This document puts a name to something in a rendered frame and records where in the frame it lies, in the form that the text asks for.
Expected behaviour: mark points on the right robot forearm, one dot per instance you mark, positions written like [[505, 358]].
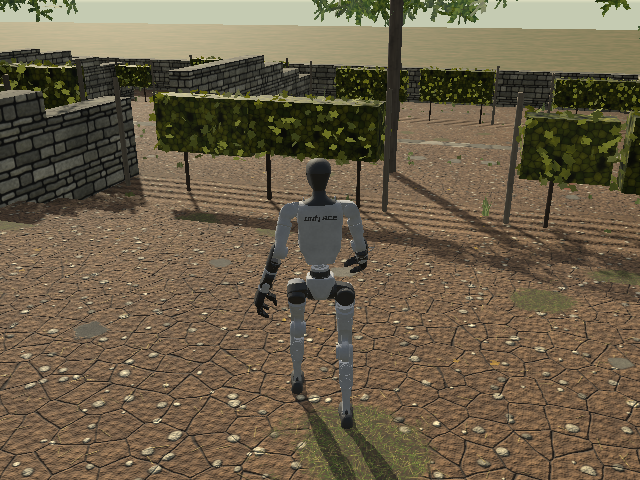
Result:
[[362, 257]]

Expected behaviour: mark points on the right robot upper arm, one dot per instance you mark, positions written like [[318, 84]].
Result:
[[351, 211]]

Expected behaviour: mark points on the left robot foot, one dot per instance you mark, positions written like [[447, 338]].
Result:
[[297, 386]]

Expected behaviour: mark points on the robot right hand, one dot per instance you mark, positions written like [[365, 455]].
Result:
[[352, 261]]

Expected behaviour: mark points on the left robot forearm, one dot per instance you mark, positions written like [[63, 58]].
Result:
[[270, 271]]

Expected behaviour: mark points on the robot left hand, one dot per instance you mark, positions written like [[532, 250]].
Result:
[[259, 302]]

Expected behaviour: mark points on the robot left thigh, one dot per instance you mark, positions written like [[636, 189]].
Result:
[[297, 294]]

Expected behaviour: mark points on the left robot upper arm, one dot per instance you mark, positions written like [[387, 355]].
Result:
[[287, 212]]

